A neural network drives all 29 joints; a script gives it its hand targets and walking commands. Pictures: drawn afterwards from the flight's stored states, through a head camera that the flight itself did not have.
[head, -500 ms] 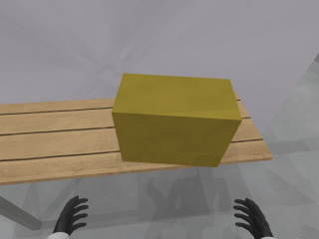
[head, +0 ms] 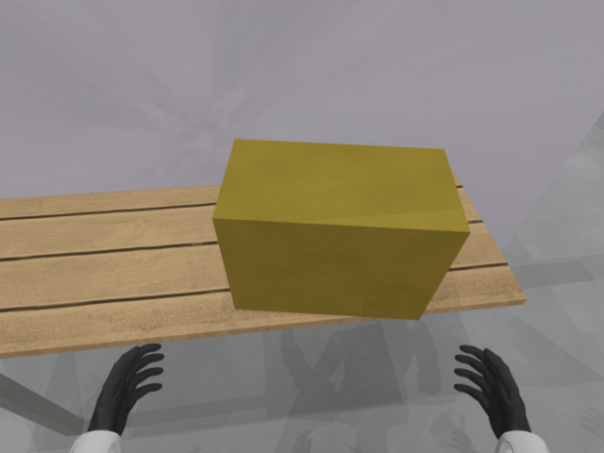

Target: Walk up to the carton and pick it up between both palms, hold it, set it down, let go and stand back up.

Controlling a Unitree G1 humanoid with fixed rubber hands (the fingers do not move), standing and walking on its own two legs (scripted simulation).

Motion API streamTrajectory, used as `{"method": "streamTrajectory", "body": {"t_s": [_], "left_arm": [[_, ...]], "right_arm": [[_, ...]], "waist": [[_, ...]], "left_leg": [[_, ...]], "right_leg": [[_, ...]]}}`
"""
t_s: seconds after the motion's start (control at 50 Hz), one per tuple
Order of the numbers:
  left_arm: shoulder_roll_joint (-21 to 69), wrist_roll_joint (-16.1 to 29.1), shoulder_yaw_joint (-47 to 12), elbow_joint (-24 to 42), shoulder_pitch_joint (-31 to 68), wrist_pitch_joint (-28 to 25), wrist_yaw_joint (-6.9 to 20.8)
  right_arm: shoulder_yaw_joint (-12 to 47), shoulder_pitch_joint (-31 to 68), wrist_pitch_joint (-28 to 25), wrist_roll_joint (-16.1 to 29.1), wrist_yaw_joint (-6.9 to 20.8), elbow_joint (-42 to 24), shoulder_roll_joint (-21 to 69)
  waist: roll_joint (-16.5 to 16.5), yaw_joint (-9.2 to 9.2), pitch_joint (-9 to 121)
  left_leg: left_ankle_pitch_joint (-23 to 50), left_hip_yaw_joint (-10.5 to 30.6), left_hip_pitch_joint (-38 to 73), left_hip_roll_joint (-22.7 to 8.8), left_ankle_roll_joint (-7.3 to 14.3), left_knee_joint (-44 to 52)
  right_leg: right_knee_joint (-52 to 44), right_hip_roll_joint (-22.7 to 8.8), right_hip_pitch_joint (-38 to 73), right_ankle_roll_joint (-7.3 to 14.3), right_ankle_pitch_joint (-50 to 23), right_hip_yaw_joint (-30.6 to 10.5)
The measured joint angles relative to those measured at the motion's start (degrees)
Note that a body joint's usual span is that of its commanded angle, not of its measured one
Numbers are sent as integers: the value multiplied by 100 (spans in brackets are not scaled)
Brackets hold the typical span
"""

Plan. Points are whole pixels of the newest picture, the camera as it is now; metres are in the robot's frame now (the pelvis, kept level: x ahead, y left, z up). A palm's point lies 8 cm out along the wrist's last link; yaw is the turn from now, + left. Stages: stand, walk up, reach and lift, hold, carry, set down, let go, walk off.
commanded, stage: reach and lift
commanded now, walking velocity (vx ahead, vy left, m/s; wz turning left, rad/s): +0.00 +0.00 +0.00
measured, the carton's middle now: (332, 234) +0.42 -0.03 +0.01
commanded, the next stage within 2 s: none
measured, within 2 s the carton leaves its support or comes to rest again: neither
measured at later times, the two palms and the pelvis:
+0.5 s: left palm (126, 347) +0.23 +0.24 +0.01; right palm (517, 358) +0.23 -0.26 +0.00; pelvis -0.01 +0.00 +0.00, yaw +0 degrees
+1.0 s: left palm (136, 270) +0.32 +0.24 +0.06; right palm (522, 289) +0.29 -0.27 +0.06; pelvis -0.01 -0.01 +0.00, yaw +0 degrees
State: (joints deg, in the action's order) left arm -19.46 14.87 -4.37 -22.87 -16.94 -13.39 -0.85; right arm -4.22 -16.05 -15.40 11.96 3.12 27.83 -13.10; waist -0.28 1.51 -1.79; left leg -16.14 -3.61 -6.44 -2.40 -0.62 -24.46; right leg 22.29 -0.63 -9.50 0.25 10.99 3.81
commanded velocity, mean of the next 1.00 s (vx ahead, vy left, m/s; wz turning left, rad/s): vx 0.00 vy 0.00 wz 0.00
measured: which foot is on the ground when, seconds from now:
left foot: down 0.00-1.00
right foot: down 0.00-1.00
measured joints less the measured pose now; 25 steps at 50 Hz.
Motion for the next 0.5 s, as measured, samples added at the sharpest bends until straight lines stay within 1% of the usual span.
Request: {"method": "streamTrajectory", "body": {"t_s": [0.12, 0.18, 0.28, 0.38, 0.44, 0.5], "left_arm": [[-79, 146, -152, -175, 137, -393, -4], [-94, 211, -219, -316, 304, -544, -19], [-143, 392, -330, -436, 587, -727, -82], [-206, 594, -399, -684, 1012, -507, -107], [-233, 671, -394, -624, 1271, -237, -133], [-232, 699, -319, -426, 1502, 107, -129]], "right_arm": [[-23, 191, -302, 222, 8, 155, -127], [-13, 340, -415, 361, 21, 301, -209], [27, 570, -511, 575, 76, 350, -332], [71, 962, -263, 743, 64, 435, -423], [100, 1190, -19, 837, 41, 412, -513], [112, 1351, 258, 918, 22, 246, -628]], "waist": [[-13, -56, 16], [-14, -55, 9], [-20, -53, 34], [-6, -95, 113], [-22, -104, 146], [-49, -93, 187]], "left_leg": [[-74, 1, -98, 9, 19, -153], [-107, -1, -153, 5, 24, -242], [-149, -2, -271, 10, 37, -375], [-131, 0, -373, 35, 40, -407], [-99, -1, -381, 34, 32, -367], [-43, -14, -341, 28, 18, -263]], "right_leg": [[118, -16, -83, -22, 50, -6], [185, -16, -129, -25, 68, -12], [325, -29, -253, -28, 107, -19], [427, -57, -385, -26, 130, -23], [391, -52, -396, -22, 101, -26], [296, -39, -366, -13, 44, -37]]}}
